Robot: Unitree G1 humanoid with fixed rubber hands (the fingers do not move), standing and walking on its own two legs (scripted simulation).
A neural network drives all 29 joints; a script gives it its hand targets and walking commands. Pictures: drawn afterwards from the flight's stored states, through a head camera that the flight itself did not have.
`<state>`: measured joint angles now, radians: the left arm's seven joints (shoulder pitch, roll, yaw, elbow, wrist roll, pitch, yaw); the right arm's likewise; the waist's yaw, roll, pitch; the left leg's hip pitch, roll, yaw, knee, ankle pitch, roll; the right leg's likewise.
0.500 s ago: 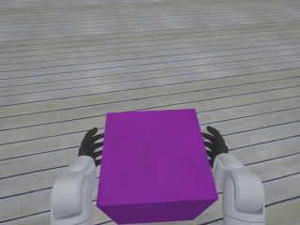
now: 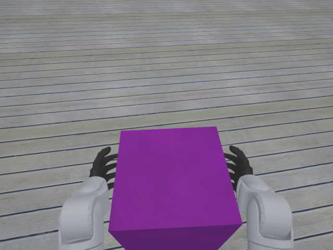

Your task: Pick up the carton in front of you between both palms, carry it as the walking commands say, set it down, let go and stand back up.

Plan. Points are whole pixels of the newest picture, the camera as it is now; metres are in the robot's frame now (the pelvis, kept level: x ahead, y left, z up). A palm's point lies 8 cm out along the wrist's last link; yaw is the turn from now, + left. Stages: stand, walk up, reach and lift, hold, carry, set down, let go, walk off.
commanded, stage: carry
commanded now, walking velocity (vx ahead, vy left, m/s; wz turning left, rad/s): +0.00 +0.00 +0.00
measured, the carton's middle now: (171, 195) +0.27 +0.00 +0.02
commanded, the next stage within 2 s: none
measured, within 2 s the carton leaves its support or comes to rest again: neither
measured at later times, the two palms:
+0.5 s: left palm (95, 179) +0.29 +0.18 +0.04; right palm (225, 186) +0.28 -0.12 +0.04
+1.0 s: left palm (108, 185) +0.29 +0.15 +0.03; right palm (235, 189) +0.28 -0.15 +0.03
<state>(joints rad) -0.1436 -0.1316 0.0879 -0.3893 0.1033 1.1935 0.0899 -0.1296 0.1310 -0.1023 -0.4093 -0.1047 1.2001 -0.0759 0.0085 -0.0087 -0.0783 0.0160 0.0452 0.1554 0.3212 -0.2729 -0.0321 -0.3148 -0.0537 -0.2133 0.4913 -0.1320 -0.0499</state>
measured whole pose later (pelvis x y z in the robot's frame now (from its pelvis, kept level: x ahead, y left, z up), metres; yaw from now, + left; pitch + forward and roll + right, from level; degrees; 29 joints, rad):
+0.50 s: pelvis +0.02 +0.04 -0.02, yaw -2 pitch +3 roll -1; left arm -0.13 -0.13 0.10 -0.14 0.16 1.02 0.05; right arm -0.12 0.13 -0.11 -0.14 -0.15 1.01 -0.04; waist -0.01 -0.01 -0.11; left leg -0.25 0.01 0.12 0.56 -0.37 0.04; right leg -0.27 -0.12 -0.13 0.54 -0.31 0.07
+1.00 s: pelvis -0.01 +0.01 -0.01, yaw -1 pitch +3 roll +0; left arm -0.22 -0.14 0.19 0.18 0.23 0.69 0.01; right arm -0.22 0.14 -0.18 0.16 -0.24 0.71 -0.01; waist -0.01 0.00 -0.10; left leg -0.27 0.05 0.10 0.53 -0.30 0.00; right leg -0.30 -0.08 -0.15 0.53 -0.27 0.01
